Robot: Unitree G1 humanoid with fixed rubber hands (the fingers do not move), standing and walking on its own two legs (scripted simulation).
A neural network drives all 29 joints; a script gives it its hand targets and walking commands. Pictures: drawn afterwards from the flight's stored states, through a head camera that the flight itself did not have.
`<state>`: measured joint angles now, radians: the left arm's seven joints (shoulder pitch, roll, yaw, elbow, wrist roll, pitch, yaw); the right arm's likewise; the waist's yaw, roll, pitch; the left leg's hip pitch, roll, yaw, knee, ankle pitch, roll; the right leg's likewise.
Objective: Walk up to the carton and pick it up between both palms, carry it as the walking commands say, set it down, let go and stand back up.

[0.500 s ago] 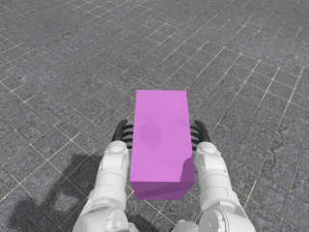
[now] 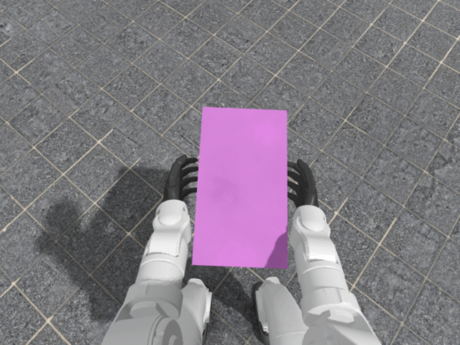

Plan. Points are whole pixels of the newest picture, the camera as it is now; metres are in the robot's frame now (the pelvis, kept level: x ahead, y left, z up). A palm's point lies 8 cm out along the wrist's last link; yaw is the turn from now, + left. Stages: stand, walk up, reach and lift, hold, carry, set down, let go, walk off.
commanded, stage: set down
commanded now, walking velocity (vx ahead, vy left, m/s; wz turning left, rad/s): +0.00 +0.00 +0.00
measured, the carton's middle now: (239, 195) +0.38 -0.01 -0.15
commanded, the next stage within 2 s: none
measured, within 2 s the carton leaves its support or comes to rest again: neither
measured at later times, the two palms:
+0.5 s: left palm (183, 193) +0.39 +0.11 -0.15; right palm (295, 200) +0.37 -0.13 -0.15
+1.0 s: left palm (190, 188) +0.42 +0.10 -0.23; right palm (288, 195) +0.40 -0.13 -0.23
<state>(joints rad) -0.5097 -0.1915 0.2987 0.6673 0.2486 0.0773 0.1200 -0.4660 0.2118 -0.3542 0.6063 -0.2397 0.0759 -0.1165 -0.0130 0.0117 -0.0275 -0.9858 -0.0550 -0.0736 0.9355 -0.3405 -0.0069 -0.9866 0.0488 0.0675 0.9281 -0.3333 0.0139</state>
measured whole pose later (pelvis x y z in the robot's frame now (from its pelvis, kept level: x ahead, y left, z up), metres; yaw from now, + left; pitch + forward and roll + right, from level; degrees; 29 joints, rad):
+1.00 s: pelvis -0.04 +0.01 -0.15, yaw +0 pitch +35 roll -1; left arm -0.96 -0.11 0.41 0.77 0.27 0.19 0.14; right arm -0.91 0.12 -0.48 0.71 -0.23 0.19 -0.13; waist -0.05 0.02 -0.03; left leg -1.68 -0.10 -0.06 1.57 -0.50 -0.01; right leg -1.67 0.06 0.06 1.56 -0.50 0.05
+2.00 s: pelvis -0.05 +0.01 -0.27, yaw +0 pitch +41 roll -1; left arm -1.33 0.02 0.39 0.82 0.24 0.27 0.14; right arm -1.24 0.03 -0.51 0.69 -0.21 0.27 -0.14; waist -0.05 0.02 0.18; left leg -2.13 -0.12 -0.04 1.99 -0.57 -0.03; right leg -2.11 0.08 0.05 1.98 -0.57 0.06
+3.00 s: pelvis -0.05 +0.00 -0.33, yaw +0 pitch +37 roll -1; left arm -1.47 0.15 0.29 0.97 0.12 0.23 0.16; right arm -1.42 -0.09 -0.41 0.86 -0.11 0.25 -0.14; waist -0.06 0.00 0.36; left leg -2.22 -0.12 -0.03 2.19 -0.61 -0.04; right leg -2.21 0.10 0.05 2.17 -0.61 0.07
